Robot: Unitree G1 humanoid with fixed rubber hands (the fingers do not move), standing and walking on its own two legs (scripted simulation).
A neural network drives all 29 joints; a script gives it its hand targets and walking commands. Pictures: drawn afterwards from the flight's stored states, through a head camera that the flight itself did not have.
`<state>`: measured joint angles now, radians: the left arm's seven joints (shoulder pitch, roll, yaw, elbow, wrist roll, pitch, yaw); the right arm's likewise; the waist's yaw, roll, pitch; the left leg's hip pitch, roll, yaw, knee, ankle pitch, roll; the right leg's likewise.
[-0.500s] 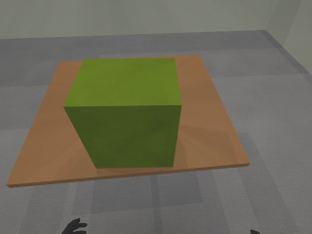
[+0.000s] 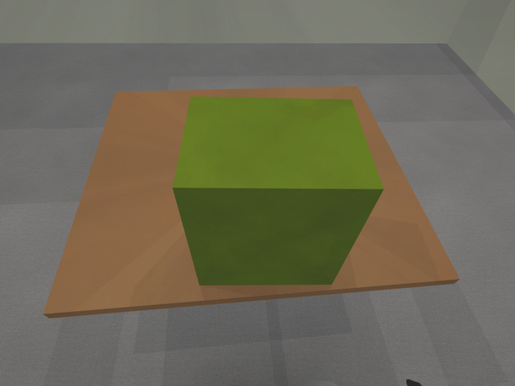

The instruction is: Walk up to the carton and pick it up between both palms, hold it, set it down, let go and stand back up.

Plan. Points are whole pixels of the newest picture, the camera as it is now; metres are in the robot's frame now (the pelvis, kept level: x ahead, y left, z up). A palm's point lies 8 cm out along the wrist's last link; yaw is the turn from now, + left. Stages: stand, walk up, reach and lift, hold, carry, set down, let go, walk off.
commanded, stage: walk up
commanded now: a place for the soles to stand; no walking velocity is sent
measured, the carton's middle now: (268, 200) +0.41 -0.02 +0.03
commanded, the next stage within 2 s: reach and lift in 1.84 s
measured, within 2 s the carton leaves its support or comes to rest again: neither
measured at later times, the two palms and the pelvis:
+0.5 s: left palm out of the picture +0.09 +0.24 -0.10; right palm out of the picture +0.09 -0.27 -0.11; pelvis +0.02 -0.02 +0.01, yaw +1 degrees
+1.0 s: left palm out of the picture +0.07 +0.23 -0.11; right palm out of the picture +0.09 -0.28 -0.11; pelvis +0.01 -0.03 +0.01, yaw +3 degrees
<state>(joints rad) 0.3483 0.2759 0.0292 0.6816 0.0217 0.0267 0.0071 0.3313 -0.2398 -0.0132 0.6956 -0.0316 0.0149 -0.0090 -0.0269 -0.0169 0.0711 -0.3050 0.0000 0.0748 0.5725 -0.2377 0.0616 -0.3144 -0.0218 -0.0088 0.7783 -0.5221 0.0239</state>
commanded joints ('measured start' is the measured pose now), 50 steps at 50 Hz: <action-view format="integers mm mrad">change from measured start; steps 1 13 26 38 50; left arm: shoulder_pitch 53 -25 -42 -62 -66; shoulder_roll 73 108 130 123 145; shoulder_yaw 29 11 -1 -9 -2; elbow -62 -9 15 44 72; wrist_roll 9 -23 -23 -25 -26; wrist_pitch -19 -53 -49 -45 -35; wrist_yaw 8 -11 -4 -3 -4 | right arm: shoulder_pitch -32 5 1 -6 -12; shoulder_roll -180 -151 -141 -148 -165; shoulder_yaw -48 -30 -14 -13 -24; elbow -82 -45 -26 5 23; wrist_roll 22 27 31 30 26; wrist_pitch -13 -39 -44 -41 -44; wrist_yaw -6 12 7 1 -10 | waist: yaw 38 13 20 19 27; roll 140 -16 21 17 9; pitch -88 -35 -102 -48 -39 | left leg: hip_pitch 1 45 88 60 32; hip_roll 232 116 113 102 109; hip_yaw -251 -181 -164 -167 -205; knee -152 -174 -147 -143 -161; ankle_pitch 179 -15 169 137 120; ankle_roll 62 -25 -19 -28 -28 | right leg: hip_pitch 130 42 105 89 96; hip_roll -8 -85 -99 -104 -92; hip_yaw -8 114 83 69 45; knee -219 -364 -361 -405 -390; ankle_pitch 251 283 393 359 314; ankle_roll -14 -72 -70 -68 -73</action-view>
